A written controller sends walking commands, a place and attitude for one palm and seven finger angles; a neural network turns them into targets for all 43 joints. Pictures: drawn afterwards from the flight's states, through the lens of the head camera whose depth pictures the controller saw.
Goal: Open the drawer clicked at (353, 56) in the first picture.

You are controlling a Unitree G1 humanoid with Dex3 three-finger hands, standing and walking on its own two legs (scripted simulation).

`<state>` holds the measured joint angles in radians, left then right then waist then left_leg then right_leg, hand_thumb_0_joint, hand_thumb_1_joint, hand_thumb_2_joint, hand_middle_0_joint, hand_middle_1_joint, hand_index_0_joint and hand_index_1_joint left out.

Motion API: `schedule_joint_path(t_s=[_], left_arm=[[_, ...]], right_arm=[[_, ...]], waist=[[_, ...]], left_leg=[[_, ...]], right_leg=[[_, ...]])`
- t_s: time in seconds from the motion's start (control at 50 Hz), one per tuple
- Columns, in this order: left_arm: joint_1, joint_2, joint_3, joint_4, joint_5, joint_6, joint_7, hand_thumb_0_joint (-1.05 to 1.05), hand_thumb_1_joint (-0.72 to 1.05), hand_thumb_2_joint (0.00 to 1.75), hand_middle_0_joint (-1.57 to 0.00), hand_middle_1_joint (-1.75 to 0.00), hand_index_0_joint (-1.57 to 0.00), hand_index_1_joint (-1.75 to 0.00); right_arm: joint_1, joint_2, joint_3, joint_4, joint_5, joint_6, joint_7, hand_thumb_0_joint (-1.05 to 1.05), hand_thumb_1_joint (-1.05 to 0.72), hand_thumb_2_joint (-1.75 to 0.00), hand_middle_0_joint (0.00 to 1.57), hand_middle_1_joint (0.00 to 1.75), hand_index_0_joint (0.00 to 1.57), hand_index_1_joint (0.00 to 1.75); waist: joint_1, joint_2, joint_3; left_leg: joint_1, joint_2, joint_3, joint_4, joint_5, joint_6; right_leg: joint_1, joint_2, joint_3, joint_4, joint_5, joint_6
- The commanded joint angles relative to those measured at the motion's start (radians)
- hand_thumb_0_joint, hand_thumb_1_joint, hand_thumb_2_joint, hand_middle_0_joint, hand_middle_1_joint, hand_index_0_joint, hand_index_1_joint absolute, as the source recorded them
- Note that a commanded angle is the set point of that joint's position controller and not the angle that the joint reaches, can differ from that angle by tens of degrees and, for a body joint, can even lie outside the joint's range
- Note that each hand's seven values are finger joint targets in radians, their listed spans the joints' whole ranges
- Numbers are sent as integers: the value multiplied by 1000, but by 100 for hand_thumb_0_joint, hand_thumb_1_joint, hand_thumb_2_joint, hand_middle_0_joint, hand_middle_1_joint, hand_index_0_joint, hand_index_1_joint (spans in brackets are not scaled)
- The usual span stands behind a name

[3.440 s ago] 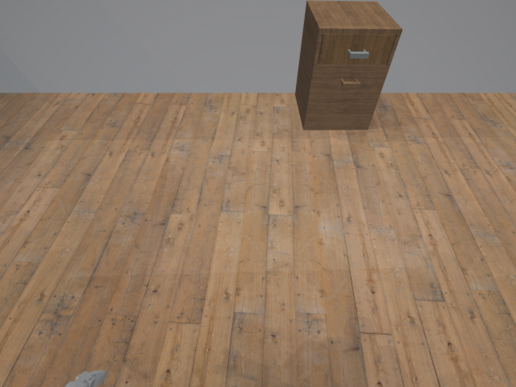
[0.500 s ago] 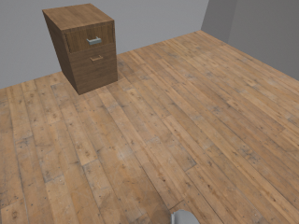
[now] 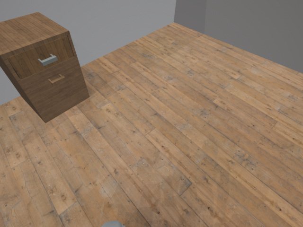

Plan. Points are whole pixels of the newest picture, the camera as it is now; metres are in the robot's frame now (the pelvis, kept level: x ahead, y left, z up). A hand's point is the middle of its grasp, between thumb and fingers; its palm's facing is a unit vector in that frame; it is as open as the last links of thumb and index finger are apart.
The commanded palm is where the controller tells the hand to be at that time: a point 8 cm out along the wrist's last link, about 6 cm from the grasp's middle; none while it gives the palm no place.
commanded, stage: walk to a spot facing it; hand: left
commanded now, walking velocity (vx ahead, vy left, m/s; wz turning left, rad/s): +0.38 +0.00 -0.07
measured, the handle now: (47, 59) +1.12 +0.72 -0.24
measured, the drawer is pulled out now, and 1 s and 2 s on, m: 0.00 0.00 0.00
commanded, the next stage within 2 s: turn to face it in 1.56 s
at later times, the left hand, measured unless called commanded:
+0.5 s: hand (79, 191) +0.26 +0.25 -0.17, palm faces -0.02 -0.99 -0.15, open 7.4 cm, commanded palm none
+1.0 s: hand (117, 129) +0.51 +0.16 -0.16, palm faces -0.10 -0.97 -0.23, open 7.1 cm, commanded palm none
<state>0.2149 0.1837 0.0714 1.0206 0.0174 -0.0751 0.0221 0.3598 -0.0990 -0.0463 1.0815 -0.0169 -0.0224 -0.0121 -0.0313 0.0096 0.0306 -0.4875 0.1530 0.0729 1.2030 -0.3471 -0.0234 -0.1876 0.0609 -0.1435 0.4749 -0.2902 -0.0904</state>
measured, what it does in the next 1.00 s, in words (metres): walks ahead: left foot, then right foot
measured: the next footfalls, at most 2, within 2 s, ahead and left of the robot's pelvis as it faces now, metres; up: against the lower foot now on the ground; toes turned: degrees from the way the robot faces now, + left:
left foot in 0.24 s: +0.28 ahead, +0.16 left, +0.00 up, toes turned +9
right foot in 0.80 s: +0.48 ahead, -0.11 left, +0.00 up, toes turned -19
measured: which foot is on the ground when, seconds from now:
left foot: up 0.00-0.22, down 0.24-0.80, up 0.82-1.00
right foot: down 0.00-0.26, up 0.28-0.78, down 0.80-1.00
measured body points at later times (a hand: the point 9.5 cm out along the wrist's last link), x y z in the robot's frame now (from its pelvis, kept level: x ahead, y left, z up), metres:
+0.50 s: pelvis +0.23 +0.08 +0.01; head +0.22 +0.09 +0.46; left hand +0.26 +0.30 -0.15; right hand +0.22 -0.16 -0.14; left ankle +0.24 +0.16 -0.73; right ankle +0.23 -0.08 -0.64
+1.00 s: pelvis +0.43 -0.02 +0.01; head +0.43 -0.04 +0.45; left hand +0.51 +0.21 -0.14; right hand +0.39 -0.24 -0.16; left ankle +0.44 +0.12 -0.65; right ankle +0.44 -0.10 -0.73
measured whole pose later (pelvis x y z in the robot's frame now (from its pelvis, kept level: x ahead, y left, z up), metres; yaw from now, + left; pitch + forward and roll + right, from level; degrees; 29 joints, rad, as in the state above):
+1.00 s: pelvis +0.43 -0.02 +0.01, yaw -9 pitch -1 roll +0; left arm 0.24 0.16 0.07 1.05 0.03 -0.07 0.02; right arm 0.30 -0.15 -0.07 1.09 -0.02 -0.01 0.00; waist -0.02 0.04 0.03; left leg -0.50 0.15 0.09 1.13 -0.29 -0.02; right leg -0.23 -0.01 -0.18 0.46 -0.22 -0.07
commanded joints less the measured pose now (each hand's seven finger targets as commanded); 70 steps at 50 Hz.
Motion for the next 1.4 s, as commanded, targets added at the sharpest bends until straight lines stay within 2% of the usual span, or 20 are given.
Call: schedule_joint_path(t_s=[0.0, 0.14, 0.2, 0.22, 0.24, 0.26, 0.32, 0.38, 0.66, 0.74, 0.76, 0.78, 0.8, 0.92, 1.16, 1.24, 1.26, 1.28, 1.3, 1.38], left_arm=[[96, 59, -11, 4, 3, -17, -7, 0, 90, 90, -20, -30, -20, -30], [181, 125, -2, 43, 6, -11, -9, 0, 90, 90, -20, -30, -20, -30], [161, 150, 3, 38, -1, -8, -7, 0, 90, 90, -20, -30, -20, -30], [175, 118, 2, 23, -10, -6, -14, 0, 90, 90, -20, -30, -20, -30], [206, 60, -12, 3, -19, -5, -26, 0, 90, 90, -20, -30, -20, -30], [152, 104, -2, -8, -10, -6, -19, 0, 90, 90, -20, -30, -20, -30], [72, 59, 0, 5, 5, 14, -37, 0, 90, 90, -20, -30, -20, -30], [152, 8, -4, 29, 11, 52, -38, 0, 90, 90, -20, -30, -20, -30], [-131, -3, -3, -84, 11, 51, -47, 0, 90, 90, -20, -30, -20, -30], [162, 68, 17, 11, 18, 24, -38, 0, 90, 90, -20, -30, -20, -30], [291, 157, 41, 49, 24, 10, -27, 0, 90, 90, -20, -30, -20, -30], [377, 258, 61, 70, 9, 8, -18, 0, 90, 90, -20, -30, -20, -30], [337, 254, 60, 65, -6, 13, -11, 0, 90, 90, -20, -30, -20, -30], [102, 46, 0, 21, 8, -7, -4, 0, 90, 90, -20, -30, -20, -30], [209, 109, -2, 79, 9, -16, -8, 0, 90, 90, -20, -30, -20, -30], [191, 112, 2, 85, 5, -7, -6, 0, 90, 90, -20, -30, -20, -30], [194, 83, -1, 71, -2, -7, -12, 0, 90, 90, -20, -30, -20, -30], [210, 25, -13, 46, -12, -5, -24, 0, 90, 90, -20, -30, -20, -30], [141, 62, -10, 16, -2, -5, -22, 0, 90, 90, -20, -30, -20, -30], [103, 15, 0, 43, 13, 30, -36, 0, 90, 90, -20, -30, -20, -30]], right_arm=[[38, -46, -7, -61, -8, -4, 18, 0, -90, -90, 20, 30, 20, 30], [-206, -107, -4, -134, -8, -34, 45, 0, -90, -90, 20, 30, 20, 30], [7, -182, -23, -70, -18, -49, 26, 0, -90, -90, 20, 30, 20, 30], [156, -277, -47, -35, -30, -54, 15, 0, -90, -90, 20, 30, 20, 30], [254, -394, -72, -14, -30, -52, 10, 0, -90, -90, 20, 30, 20, 30], [213, -359, -58, -17, -17, -43, 7, 0, -90, -90, 20, 30, 20, 30], [4, -208, -19, -60, -14, -57, -1, 0, -90, -90, 20, 30, 20, 30], [-23, -165, -12, -50, -7, -69, -6, 0, -90, -90, 20, 30, 20, 30], [142, -161, -24, 32, -17, -56, -1, 0, -90, -90, 20, 30, 20, 30], [106, -177, -26, 35, -8, -48, 2, 0, -90, -90, 20, 30, 20, 30], [116, -137, -17, 20, 3, -50, 13, 0, -90, -90, 20, 30, 20, 30], [106, -93, -4, -24, 8, -51, 17, 0, -90, -90, 20, 30, 20, 30], [31, -122, -15, -40, 9, -44, 14, 0, -90, -90, 20, 30, 20, 30], [32, -57, -17, -10, -14, -1, 17, 0, -90, -90, 20, 30, 20, 30], [-266, -98, -12, -141, -7, -20, 50, 0, -90, -90, 20, 30, 20, 30], [-89, -154, -28, -90, -13, -38, 35, 0, -90, -90, 20, 30, 20, 30], [67, -229, -47, -49, -22, -45, 23, 0, -90, -90, 20, 30, 20, 30], [179, -342, -75, -21, -26, -47, 12, 0, -90, -90, 20, 30, 20, 30], [192, -340, -68, -15, -15, -36, 3, 0, -90, -90, 20, 30, 20, 30], [-42, -177, -24, -67, -12, -52, -4, 0, -90, -90, 20, 30, 20, 30]], waist=[[-13, -128, 68], [53, -140, 80], [-63, -42, -54], [-114, 123, -178], [-119, 391, -261], [-110, 271, -238], [-22, 108, 37], [41, 109, 42], [-20, 89, 127], [120, 6, -41], [170, -157, -145], [167, -337, -205], [163, -216, -158], [15, -86, 40], [72, -83, 96], [-21, 7, 1], [-82, 136, -97], [-100, 372, -175], [-109, 282, -160], [1, 64, 61]], left_leg=[[-44, 24, 9, -180, 117, -21], [-6, -33, 82, -535, 167, 6], [355, -94, 111, -681, 207, 40], [608, 69, -90, -713, 252, 96], [773, 335, -450, -826, 292, 202], [700, 358, -491, -902, 177, 229], [358, 246, -232, -978, 115, 144], [246, 183, -55, -1018, 122, 111], [445, 203, 77, -1011, 286, 149], [385, 123, 181, -597, 554, 83], [163, 52, 224, -319, 326, 43], [-79, -91, 156, -34, -202, 6], [-149, -61, 23, 99, -205, 28], [-29, 34, -21, -46, 81, 4], [-43, -7, 49, -528, 150, 6], [311, -69, 91, -696, 156, 36], [542, 34, -51, -756, 142, 78], [721, 286, -396, -867, 157, 168], [703, 339, -464, -934, 146, 210], [312, 238, -193, -1034, 37, 132]], right_leg=[[-78, -259, 164, -251, 397, -89], [96, -267, 172, -179, 469, -52], [59, -232, 125, 153, 669, -12], [-112, -152, 69, 404, 441, 37], [-341, -26, 38, 744, -238, 66], [-389, -60, 146, 861, -284, 46], [-414, -172, 162, 851, -56, 59], [-339, -181, 138, 781, 18, 80], [-379, -175, 26, 190, 100, 85], [60, -89, -24, 31, 109, 33], [300, -274, 202, -21, 37, -26], [430, -492, 609, -158, 79, -129], [385, -511, 624, -216, 51, -152], [-102, -360, 218, -310, 38, -44], [102, -368, 148, -277, 212, -52], [51, -308, 60, 13, 417, -5], [-88, -226, -9, 257, 326, 43], [-342, -94, -48, 571, -171, 89], [-429, -99, 71, 729, -278, 74], [-391, -211, 132, 765, -36, 83]])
